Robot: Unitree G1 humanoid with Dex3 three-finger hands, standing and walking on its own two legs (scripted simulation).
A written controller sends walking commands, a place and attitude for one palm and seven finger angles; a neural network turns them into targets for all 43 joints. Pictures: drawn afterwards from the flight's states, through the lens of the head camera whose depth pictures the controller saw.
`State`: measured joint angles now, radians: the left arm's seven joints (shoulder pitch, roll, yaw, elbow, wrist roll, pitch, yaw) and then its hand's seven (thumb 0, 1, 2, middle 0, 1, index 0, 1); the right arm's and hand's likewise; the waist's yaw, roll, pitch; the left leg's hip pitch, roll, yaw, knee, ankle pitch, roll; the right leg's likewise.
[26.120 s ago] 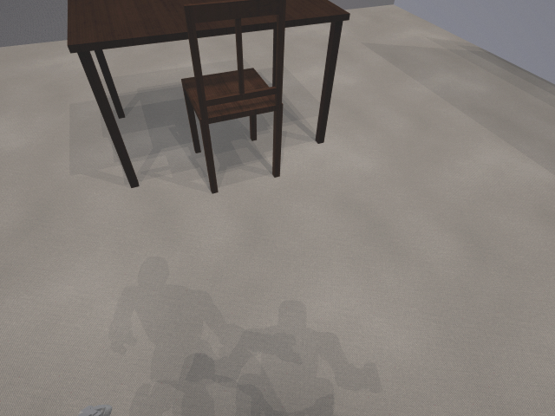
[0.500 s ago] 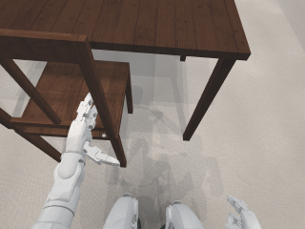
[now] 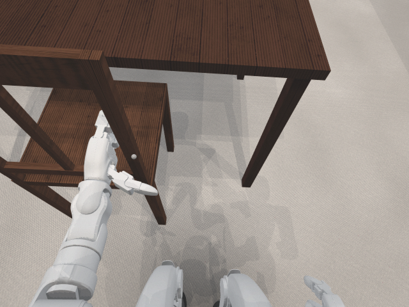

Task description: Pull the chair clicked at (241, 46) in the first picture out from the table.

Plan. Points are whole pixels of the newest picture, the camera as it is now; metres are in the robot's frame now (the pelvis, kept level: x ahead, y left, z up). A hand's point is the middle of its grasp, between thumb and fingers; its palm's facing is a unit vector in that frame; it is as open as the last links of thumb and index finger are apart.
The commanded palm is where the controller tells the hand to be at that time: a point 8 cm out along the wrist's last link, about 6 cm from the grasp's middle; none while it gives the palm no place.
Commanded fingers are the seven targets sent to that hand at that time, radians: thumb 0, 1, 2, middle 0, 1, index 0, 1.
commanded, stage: push the fingers through the gap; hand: left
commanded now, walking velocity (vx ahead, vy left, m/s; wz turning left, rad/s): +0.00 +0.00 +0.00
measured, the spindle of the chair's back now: (38, 135) +0.44 +0.34 +0.02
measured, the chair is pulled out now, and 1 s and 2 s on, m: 0.00 0.00 0.03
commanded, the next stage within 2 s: hook a spindle and tug to test in 0.36 s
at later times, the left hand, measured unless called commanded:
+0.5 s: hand (135, 160) +0.39 +0.14 +0.02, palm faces -0.04 -1.00 -0.02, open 16.9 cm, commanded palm +0.36 +0.20 +0.03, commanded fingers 0.00 -0.50 0.30 -0.11 -0.24 -0.11 -0.24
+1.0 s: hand (131, 158) +0.39 +0.15 +0.03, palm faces +0.01 -1.00 -0.02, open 12.6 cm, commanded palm +0.36 +0.18 +0.03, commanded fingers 0.00 0.23 0.61 -0.50 -1.45 -0.50 -1.45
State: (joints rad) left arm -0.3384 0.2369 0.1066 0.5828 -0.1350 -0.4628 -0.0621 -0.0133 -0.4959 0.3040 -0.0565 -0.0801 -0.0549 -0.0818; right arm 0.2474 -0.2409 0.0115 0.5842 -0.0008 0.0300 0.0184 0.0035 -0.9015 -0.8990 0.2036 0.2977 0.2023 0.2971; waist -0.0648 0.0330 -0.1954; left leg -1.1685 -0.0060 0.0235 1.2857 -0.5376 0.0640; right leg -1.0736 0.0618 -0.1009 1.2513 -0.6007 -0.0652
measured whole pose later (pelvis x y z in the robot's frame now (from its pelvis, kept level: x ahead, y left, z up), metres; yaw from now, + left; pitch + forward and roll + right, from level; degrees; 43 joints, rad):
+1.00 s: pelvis -0.01 +0.01 +0.00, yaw +0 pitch +23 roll -3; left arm -0.35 0.22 0.10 0.62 -0.15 -0.47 -0.03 -0.01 -0.24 0.41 -0.34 -1.07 -0.33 -1.08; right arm 0.25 -0.24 0.00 0.58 0.00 0.05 0.03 0.00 -0.90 -0.90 0.20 0.30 0.20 0.30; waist -0.07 0.04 -0.20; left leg -1.16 -0.01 0.03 1.27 -0.52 0.07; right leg -1.06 0.06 -0.10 1.23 -0.58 -0.06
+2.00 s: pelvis +0.00 +0.00 +0.00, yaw +0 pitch +23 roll -3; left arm -0.14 0.19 0.05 0.40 -0.16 -0.44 -0.06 0.01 0.65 0.81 -0.35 -1.39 -0.33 -1.42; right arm 0.21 -0.23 0.00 0.53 0.01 0.07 0.03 0.00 -0.90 -0.90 0.20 0.30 0.20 0.30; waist -0.04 0.03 -0.20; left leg -1.13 -0.01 0.03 1.27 -0.54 0.07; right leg -1.03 0.06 -0.09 1.24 -0.61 -0.06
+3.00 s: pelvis -0.06 +0.01 +0.11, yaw +0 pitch +4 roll -2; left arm -0.26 0.09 -0.09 0.86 -0.07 -0.26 0.09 0.04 0.66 0.72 -0.25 -1.06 -0.50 -1.45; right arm 0.21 -0.29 -0.02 0.65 0.05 0.11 -0.13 0.00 -0.90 -0.90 0.20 0.30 0.20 0.30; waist -0.06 0.05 0.06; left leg -0.40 -0.01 -0.05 0.68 -0.35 0.00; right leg -0.37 0.02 -0.05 0.50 -0.21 -0.01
